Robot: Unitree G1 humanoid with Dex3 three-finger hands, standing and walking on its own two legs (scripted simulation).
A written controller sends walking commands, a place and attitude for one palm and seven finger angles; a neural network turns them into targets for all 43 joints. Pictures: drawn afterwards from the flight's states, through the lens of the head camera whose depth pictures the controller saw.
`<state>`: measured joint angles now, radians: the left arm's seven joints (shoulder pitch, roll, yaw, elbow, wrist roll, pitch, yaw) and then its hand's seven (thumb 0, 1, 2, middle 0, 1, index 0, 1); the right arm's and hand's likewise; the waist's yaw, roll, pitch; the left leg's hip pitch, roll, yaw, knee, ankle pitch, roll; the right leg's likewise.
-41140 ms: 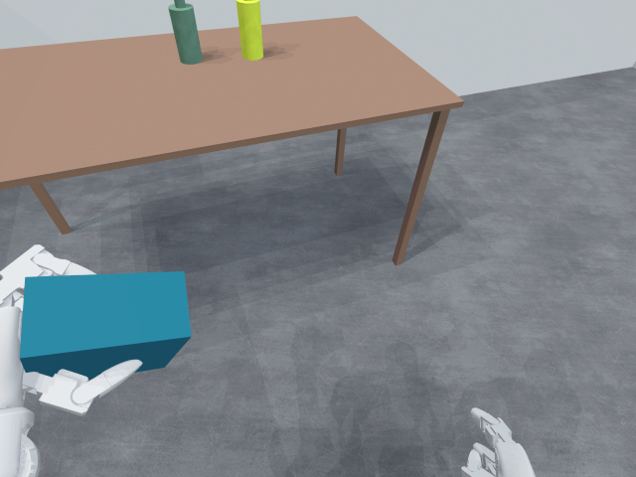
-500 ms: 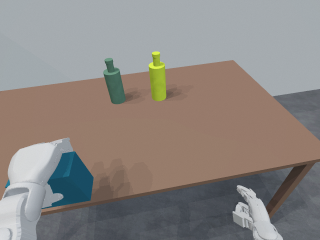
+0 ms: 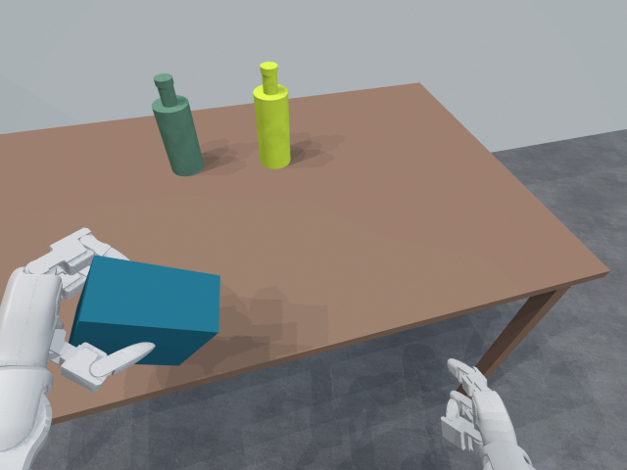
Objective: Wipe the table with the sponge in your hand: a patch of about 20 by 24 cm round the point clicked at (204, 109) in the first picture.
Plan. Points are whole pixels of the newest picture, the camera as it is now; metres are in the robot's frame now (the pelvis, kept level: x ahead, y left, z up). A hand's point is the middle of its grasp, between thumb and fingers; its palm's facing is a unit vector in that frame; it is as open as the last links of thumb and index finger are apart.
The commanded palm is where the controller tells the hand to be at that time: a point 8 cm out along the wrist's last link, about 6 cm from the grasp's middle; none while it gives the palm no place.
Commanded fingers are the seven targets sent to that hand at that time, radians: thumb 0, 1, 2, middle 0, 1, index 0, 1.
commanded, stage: step back with the hand held close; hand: left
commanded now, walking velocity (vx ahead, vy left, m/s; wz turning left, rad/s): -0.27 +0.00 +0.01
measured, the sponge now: (161, 320) +0.23 +0.20 +0.11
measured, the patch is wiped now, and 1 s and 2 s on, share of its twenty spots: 1.00 1.00 1.00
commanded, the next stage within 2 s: stop stepping back and stand still in 1.38 s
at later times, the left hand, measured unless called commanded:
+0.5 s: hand (75, 320) +0.19 +0.25 +0.17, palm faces +0.36 -0.83 -0.43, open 10.1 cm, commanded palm +0.14 +0.29 +0.19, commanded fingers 0.00 0.10 1.30 -1.20 -1.60 -1.20 -1.60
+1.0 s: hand (77, 365) +0.15 +0.22 +0.18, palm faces +0.32 -0.87 -0.37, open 10.1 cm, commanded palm +0.09 +0.28 +0.19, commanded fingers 0.00 0.10 1.30 -1.20 -1.60 -1.20 -1.60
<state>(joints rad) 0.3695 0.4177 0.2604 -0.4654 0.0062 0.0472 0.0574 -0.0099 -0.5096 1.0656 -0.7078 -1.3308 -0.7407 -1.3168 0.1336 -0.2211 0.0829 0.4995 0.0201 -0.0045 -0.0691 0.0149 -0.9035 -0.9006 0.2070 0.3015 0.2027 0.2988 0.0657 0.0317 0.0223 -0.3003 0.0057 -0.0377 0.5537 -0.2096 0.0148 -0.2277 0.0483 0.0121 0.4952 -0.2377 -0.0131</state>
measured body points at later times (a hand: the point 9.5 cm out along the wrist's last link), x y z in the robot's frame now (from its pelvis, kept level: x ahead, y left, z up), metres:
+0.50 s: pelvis -0.02 +0.01 -0.01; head +0.00 +0.02 +0.44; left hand +0.17 +0.29 +0.20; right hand +0.16 -0.22 -0.09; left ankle +0.04 +0.11 -0.73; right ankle +0.02 -0.12 -0.73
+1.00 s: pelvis -0.07 +0.00 -0.01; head -0.04 +0.02 +0.44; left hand +0.13 +0.26 +0.20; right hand +0.09 -0.22 -0.09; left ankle +0.00 +0.11 -0.71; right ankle -0.07 -0.11 -0.73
